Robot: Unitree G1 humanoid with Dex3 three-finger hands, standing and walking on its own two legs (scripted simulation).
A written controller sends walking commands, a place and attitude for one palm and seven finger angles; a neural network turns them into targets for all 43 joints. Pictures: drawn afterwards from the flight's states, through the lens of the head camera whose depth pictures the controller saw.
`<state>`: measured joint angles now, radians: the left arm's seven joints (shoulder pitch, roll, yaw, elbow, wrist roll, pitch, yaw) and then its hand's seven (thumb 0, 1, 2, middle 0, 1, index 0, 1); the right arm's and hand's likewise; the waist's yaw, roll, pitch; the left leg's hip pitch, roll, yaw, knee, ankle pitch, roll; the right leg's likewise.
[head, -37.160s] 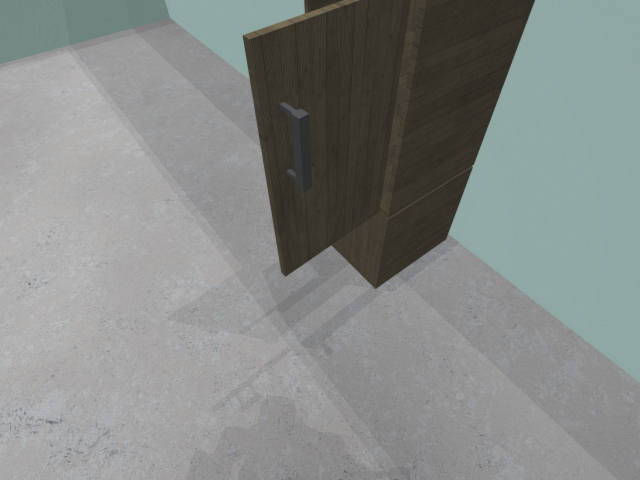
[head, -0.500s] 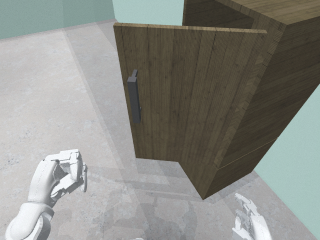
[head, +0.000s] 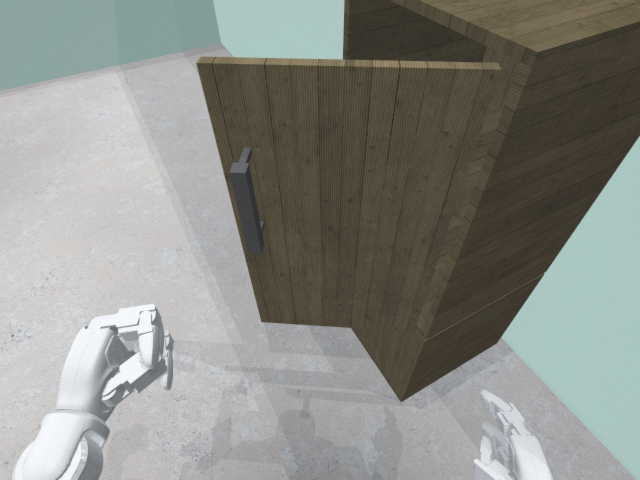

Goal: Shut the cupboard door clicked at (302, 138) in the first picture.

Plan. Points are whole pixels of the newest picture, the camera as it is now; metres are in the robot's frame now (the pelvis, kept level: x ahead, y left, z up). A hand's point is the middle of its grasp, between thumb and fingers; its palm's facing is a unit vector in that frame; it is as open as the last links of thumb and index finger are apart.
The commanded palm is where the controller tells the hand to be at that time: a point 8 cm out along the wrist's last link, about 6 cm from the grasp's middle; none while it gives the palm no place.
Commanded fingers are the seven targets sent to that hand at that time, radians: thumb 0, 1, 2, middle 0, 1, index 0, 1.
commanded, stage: bring the fist close to the handle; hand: left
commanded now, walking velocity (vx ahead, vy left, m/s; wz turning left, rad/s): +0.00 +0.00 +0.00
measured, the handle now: (251, 203) +0.48 +0.13 +0.09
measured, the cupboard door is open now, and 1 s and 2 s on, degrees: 57 57 50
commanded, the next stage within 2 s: push the door shut along its arc in 1.40 s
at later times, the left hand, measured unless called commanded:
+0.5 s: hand (215, 306) +0.29 +0.14 +0.09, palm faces -0.03 -1.00 -0.04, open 3.1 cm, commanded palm +0.27 +0.20 +0.09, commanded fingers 0.00 0.90 0.90 -1.30 -1.50 -1.30 -1.50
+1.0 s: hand (258, 255) +0.37 +0.11 +0.09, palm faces -0.04 -1.00 -0.02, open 3.1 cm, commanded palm +0.35 +0.15 +0.09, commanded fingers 0.00 0.90 0.90 -1.30 -1.50 -1.30 -1.50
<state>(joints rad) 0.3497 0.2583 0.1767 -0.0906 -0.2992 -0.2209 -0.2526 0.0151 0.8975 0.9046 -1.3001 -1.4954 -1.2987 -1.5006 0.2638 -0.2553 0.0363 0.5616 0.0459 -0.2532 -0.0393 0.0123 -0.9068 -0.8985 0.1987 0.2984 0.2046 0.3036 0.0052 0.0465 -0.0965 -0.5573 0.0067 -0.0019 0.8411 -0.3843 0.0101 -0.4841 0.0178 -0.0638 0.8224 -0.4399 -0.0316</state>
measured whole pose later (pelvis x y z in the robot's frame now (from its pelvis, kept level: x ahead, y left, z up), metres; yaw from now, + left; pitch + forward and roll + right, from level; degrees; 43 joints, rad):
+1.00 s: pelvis +0.01 +0.00 +0.00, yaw -2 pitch +7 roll +0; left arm -0.25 0.16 0.05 0.39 -0.16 -0.21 -0.02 0.02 0.90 0.90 -1.30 -1.50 -1.30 -1.50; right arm 0.26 -0.24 0.02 0.62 0.03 -0.10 0.00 0.01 -0.91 -0.90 0.20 0.30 0.20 0.30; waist -0.03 0.03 -0.08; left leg -0.55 0.01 0.03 0.79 -0.37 0.01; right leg -0.50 0.02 -0.03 0.80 -0.43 -0.04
